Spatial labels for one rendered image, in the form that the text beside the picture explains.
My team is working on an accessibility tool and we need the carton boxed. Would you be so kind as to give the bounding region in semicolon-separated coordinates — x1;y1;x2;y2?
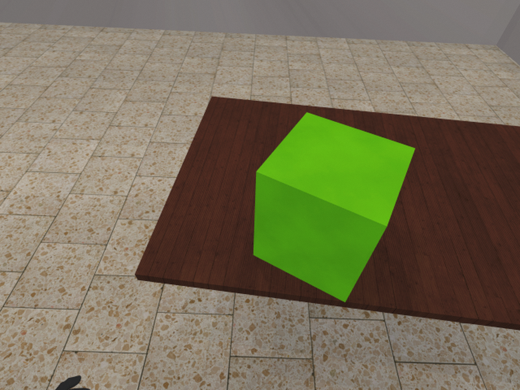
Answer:
253;112;415;302

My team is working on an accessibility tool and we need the table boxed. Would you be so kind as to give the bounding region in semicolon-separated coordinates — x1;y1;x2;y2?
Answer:
135;97;520;331

